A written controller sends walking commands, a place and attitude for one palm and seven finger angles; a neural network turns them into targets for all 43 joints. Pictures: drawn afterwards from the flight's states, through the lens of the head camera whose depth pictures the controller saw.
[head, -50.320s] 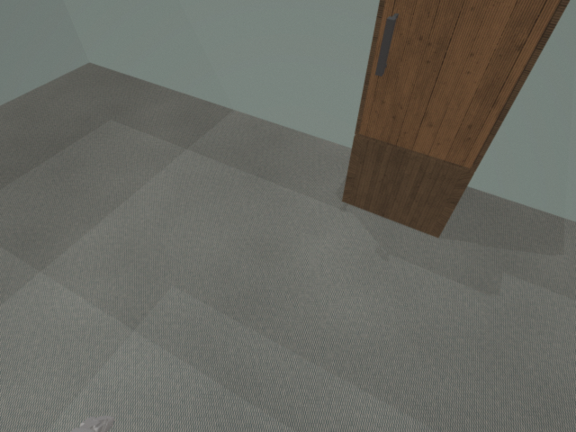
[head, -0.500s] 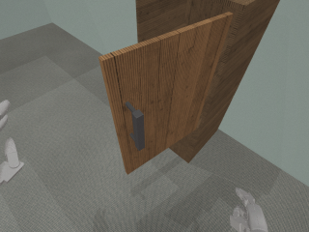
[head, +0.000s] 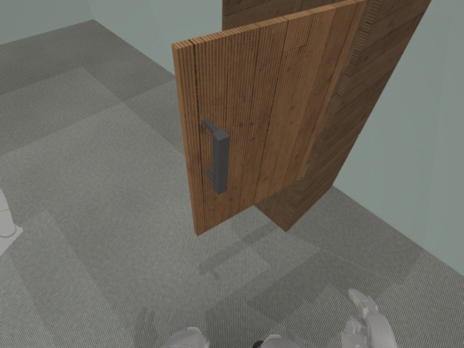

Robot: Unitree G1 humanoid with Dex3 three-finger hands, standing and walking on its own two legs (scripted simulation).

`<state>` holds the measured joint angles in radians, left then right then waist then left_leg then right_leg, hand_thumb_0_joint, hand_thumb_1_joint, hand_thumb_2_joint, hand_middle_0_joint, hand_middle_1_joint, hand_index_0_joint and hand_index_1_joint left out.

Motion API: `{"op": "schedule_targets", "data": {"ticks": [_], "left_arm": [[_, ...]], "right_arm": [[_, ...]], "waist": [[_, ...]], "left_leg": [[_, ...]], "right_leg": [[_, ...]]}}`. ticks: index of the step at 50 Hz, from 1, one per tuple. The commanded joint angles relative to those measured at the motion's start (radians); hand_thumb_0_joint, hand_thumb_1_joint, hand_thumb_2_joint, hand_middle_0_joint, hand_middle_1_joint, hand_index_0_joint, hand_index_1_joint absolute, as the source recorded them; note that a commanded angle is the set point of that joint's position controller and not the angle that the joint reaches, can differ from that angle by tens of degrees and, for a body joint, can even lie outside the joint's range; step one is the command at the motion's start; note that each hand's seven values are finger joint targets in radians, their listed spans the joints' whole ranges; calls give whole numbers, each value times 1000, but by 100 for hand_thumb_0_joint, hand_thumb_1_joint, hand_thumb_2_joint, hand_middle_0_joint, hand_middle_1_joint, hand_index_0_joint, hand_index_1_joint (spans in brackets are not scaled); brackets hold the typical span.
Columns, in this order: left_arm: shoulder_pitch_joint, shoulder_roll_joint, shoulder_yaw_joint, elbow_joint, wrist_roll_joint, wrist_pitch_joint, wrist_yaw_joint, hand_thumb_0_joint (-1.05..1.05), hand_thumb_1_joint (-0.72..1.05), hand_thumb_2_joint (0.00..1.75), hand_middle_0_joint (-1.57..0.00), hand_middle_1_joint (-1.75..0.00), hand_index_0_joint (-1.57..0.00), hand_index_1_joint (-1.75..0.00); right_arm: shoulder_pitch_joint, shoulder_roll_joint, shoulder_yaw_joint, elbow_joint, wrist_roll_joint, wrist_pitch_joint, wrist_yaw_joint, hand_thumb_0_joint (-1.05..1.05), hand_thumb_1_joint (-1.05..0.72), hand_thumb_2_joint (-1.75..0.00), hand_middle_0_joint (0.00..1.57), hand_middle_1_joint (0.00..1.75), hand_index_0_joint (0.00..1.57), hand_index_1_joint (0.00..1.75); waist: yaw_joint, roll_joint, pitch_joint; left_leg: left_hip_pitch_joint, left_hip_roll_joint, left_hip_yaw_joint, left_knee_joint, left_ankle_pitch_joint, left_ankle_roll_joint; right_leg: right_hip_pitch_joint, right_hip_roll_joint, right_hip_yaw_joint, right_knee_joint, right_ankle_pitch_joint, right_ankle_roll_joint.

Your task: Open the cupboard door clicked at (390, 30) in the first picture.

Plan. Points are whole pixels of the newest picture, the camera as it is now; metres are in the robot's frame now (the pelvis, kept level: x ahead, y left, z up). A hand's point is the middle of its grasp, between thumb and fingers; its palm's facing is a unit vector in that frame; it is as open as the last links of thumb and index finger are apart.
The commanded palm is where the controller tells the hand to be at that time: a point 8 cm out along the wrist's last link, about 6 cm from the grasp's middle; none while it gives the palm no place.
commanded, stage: step back with the hand held close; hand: left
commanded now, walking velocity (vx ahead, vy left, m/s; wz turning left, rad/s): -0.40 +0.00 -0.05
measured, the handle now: (214, 158) +0.46 +0.07 +0.04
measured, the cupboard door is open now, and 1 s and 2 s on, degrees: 79 79 79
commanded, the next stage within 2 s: stop stepping back and stand still in 0.34 s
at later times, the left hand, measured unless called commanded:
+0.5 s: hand (5, 295) +0.14 +0.23 +0.19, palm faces +0.32 -0.83 -0.45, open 7.4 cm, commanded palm +0.08 +0.28 +0.20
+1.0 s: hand out of the picture +0.04 +0.24 +0.18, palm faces +0.42 -0.81 -0.41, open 7.4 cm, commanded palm -0.01 +0.28 +0.20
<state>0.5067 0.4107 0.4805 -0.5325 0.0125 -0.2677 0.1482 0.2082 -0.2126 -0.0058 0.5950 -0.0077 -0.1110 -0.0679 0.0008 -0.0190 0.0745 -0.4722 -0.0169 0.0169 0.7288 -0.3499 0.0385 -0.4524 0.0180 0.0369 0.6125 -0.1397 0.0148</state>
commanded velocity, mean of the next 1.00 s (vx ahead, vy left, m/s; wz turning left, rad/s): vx -0.05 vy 0.02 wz -0.02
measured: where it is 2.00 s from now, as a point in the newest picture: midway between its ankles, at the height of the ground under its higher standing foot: outside the picture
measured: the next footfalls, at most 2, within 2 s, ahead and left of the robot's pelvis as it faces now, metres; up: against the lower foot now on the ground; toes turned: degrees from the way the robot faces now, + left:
right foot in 0.38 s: -0.12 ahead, -0.09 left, +0.00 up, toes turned -4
left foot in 0.54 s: +0.02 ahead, +0.07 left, +0.00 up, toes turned -4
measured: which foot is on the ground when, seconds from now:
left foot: down 0.00-0.38, up 0.40-0.52, down 0.54-0.76, up 0.78-1.00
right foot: down 0.00-0.10, up 0.12-0.36, down 0.38-1.00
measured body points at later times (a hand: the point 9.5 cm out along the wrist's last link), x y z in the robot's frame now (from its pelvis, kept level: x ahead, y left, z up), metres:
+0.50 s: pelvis -0.09 -0.01 +0.02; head -0.07 +0.02 +0.47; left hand +0.11 +0.27 +0.22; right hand +0.08 -0.23 -0.06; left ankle +0.00 +0.08 -0.69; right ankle -0.18 -0.14 -0.71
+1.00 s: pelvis -0.17 -0.01 +0.02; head -0.20 -0.01 +0.47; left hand +0.02 +0.28 +0.21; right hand -0.07 -0.28 -0.07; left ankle -0.16 +0.14 -0.70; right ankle -0.15 -0.09 -0.72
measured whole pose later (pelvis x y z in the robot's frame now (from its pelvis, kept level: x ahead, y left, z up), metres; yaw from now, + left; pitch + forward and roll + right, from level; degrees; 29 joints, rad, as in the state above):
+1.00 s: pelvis -0.17 -0.01 +0.02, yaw -4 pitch +0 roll +1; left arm 0.50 0.35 0.38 -0.39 0.00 -0.19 0.16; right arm 0.31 -0.24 -0.01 0.70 -0.01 -0.14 -0.10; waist -0.01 -0.03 -0.07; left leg -0.28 0.04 0.05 0.60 -0.36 0.03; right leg -0.28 0.00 -0.08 0.51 -0.23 -0.06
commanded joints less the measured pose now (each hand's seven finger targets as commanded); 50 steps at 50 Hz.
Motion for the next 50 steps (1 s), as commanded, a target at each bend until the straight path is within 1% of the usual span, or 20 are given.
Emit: {"op": "schedule_targets", "data": {"ticks": [1, 3, 5, 6, 8, 16, 17, 19, 20, 22, 24, 25, 26, 27, 29, 33, 36, 39, 43, 50], "left_arm": [[-44, 201, 95, -204, -33, -38, 34, 0, 90, 90, -20, -30, -20, -30], [-24, 215, 109, -246, -37, -44, 36, 0, 90, 90, -20, -30, -20, -30], [10, 199, 143, -299, -20, -64, 39, 0, 90, 90, -20, -30, -20, -30], [-26, 227, 160, -325, -15, -61, 44, 0, 90, 90, -20, -30, -20, -30], [21, 221, 163, -259, -38, -56, 40, 0, 90, 90, -20, -30, -20, -30], [-80, 153, 21, -214, -67, -38, 20, 0, 90, 90, -20, -30, -20, -30], [-95, 171, 20, -216, -67, -46, 11, 0, 90, 90, -20, -30, -20, -30], [-102, 279, 90, -237, -65, -63, 18, 0, 90, 90, -20, -30, -20, -30], [-157, 346, 146, -267, -43, -75, 28, 0, 90, 90, -20, -30, -20, -30], [-101, 248, 87, -179, -38, -21, 2, 0, 90, 90, -20, -30, -20, -30], [-21, 222, 87, -160, -54, 20, -4, 0, 90, 90, -20, -30, -20, -30], [24, 204, 81, -184, -67, 27, -5, 0, 90, 90, -20, -30, -20, -30], [61, 228, 102, -239, -73, 23, -4, 0, 90, 90, -20, -30, -20, -30], [32, 219, 80, -269, -80, 1, -10, 0, 90, 90, -20, -30, -20, -30], [111, 249, 135, -235, -87, 1, 2, 0, 90, 90, -20, -30, -20, -30], [162, 216, 114, -254, -65, 22, 26, 0, 90, 90, -20, -30, -20, -30], [161, 203, 95, -189, -52, 29, 25, 0, 90, 90, -20, -30, -20, -30], [5, 251, 115, -202, -52, 23, 27, 0, 90, 90, -20, -30, -20, -30], [-98, 169, 23, -27, -29, 14, 21, 0, 90, 90, -20, -30, -20, -30], [-68, 190, 46, -128, -20, -1, 39, 0, 90, 90, -20, -30, -20, -30]], "right_arm": [[-59, -107, -56, -121, 6, -29, 4, 0, -90, -90, 20, 30, 20, 30], [-74, -126, -60, -131, 9, -22, -6, 0, -90, -90, 20, 30, 20, 30], [-124, -160, -62, -162, -9, -44, -23, 0, -90, -90, 20, 30, 20, 30], [-102, -117, -65, -147, -20, -66, -24, 0, -90, -90, 20, 30, 20, 30], [-110, -127, -93, -115, 1, -95, -6, 0, -90, -90, 20, 30, 20, 30], [-94, -112, -57, -53, -17, -117, 5, 0, -90, -90, 20, 30, 20, 30], [-87, -102, -55, -49, -13, -106, 8, 0, -90, -90, 20, 30, 20, 30], [-100, -73, -39, -41, -21, -82, 3, 0, -90, -90, 20, 30, 20, 30], [-139, -64, -12, -66, -46, -93, 2, 0, -90, -90, 20, 30, 20, 30], [-148, -63, -23, -98, 3, -73, -12, 0, -90, -90, 20, 30, 20, 30], [-147, -72, -4, -107, 9, -52, -31, 0, -90, -90, 20, 30, 20, 30], [-121, -91, -8, -108, 14, -52, -35, 0, -90, -90, 20, 30, 20, 30], [-111, -129, -28, -127, 8, -65, -26, 0, -90, -90, 20, 30, 20, 30], [-75, -126, -37, -121, 14, -85, -8, 0, -90, -90, 20, 30, 20, 30], [-88, -123, -38, -128, -8, -119, -6, 0, -90, -90, 20, 30, 20, 30], [-92, -117, -23, -135, -5, -109, -11, 0, -90, -90, 20, 30, 20, 30], [-89, -123, -31, -134, -10, -80, -17, 0, -90, -90, 20, 30, 20, 30], [-93, -130, -49, -107, -16, -47, -15, 0, -90, -90, 20, 30, 20, 30], [-44, -115, -35, -62, -2, -66, -28, 0, -90, -90, 20, 30, 20, 30], [-36, -117, -31, -77, -8, -105, -43, 0, -90, -90, 20, 30, 20, 30]], "waist": [[-21, -157, -190], [-23, -8, -165], [-5, 438, -169], [-14, 340, -192], [10, 158, -235], [7, 273, -210], [3, 173, -213], [9, -103, -240], [32, -113, -197], [23, -303, -202], [-15, -70, -177], [-23, 128, -229], [9, 310, -308], [14, 263, -314], [15, 285, -282], [0, 268, -165], [-10, 210, -122], [1, -180, -96], [-31, -77, -75], [-7, 8, -98]], "left_leg": [[199, -7, -13, 40, -70, -28], [189, 42, -93, -151, -140, 2], [-251, 340, -457, -594, -457, 123], [-252, 399, -513, -648, -358, 160], [-7, 350, -334, -499, -151, 134], [231, 242, -142, -531, -30, -18], [283, 193, -80, -398, 62, -54], [311, 57, -9, 73, 49, -98], [167, 41, 28, 141, -39, -95], [-7, 14, 3, 164, -66, -73], [150, -14, 50, -153, 152, -67], [321, 31, 0, -322, 518, -48], [438, 196, -188, -378, 806, 15], [425, 253, -247, -439, 689, 48], [365, 284, -361, -523, 300, 70], [67, 208, -208, -661, -259, 34], [-23, 111, -91, -532, -235, -21], [76, 6, -54, 200, -27, -60], [46, 62, 5, 164, 23, -38], [246, 65, 24, -339, -25, 22]], "right_leg": [[-74, -239, 218, -313, -200, -114], [-108, -150, 128, -208, -274, -61], [241, 70, -30, 358, -249, 15], [241, 93, 18, 609, -311, 7], [97, 72, 45, 638, -362, -1], [210, 33, -81, -184, -363, -59], [170, -41, 2, -341, -297, -96], [-15, -360, 321, -443, 30, -216], [73, -373, 272, -377, 362, -199], [303, -277, 103, -198, 790, -144], [254, -184, -14, -75, 648, -77], [197, -102, -68, 33, 413, -16], [126, -4, -72, 145, -91, 10], [137, 29, -11, 220, -455, -13], [86, 19, 7, 220, -433, -11], [319, 37, -96, 48, -340, -18], [433, 20, -123, -207, -280, -42], [-12, -386, 429, -541, -647, -212], [30, -275, 179, -433, -510, -138], [155, -170, 122, -263, -362, -82]]}}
